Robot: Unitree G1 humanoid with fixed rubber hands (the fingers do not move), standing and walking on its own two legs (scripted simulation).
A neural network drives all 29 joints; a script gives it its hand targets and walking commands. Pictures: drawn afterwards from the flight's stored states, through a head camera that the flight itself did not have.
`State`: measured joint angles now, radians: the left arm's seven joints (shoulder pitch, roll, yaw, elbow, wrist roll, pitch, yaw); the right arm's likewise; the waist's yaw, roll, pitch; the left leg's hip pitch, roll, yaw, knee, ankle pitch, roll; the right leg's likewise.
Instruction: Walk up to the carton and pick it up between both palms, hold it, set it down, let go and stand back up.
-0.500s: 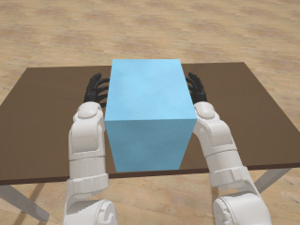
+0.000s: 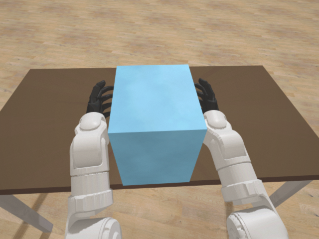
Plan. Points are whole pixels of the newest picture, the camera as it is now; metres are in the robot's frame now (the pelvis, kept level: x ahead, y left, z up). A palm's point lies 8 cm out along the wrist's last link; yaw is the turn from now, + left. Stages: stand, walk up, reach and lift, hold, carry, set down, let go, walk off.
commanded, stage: hold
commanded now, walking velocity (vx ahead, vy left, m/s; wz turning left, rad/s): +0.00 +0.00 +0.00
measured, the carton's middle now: (154, 126) +0.35 +0.01 +0.11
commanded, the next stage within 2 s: none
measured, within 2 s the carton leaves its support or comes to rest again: neither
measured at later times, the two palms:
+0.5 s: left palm (100, 113) +0.35 +0.13 +0.16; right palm (212, 111) +0.36 -0.13 +0.15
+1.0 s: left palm (97, 113) +0.34 +0.14 +0.17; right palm (211, 110) +0.36 -0.12 +0.16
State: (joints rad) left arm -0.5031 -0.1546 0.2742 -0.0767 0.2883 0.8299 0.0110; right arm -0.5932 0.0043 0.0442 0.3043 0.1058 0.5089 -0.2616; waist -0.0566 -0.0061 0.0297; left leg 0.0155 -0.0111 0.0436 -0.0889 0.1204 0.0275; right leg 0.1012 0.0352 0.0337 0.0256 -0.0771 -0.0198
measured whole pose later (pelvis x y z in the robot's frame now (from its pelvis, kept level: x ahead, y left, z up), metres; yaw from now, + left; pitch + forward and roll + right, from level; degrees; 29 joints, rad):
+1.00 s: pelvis +0.00 +0.00 +0.00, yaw +0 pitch -4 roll +0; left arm -0.51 -0.16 0.27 -0.09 0.29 0.84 0.01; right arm -0.59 -0.01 0.05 0.29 0.12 0.51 -0.27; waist -0.06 0.00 0.03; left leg 0.03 -0.01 0.05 -0.09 0.12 0.03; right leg 0.12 0.04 0.04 0.02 -0.07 -0.02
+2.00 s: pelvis +0.01 +0.01 +0.00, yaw +0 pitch -3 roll +0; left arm -0.49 -0.15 0.27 -0.09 0.30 0.85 0.02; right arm -0.62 0.00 0.05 0.34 0.13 0.50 -0.25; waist -0.06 -0.02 0.03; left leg 0.03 -0.03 0.05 -0.09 0.10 0.03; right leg 0.14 0.02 0.04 -0.03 -0.07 -0.01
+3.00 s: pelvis -0.01 +0.00 +0.00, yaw -1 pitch -3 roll +0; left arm -0.62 -0.16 0.33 0.07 0.33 0.82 0.00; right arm -0.68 0.03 -0.04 0.44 0.04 0.50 -0.22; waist -0.06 -0.01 0.03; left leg 0.02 -0.01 0.05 -0.09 0.12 0.03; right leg 0.11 0.03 0.04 0.02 -0.06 -0.02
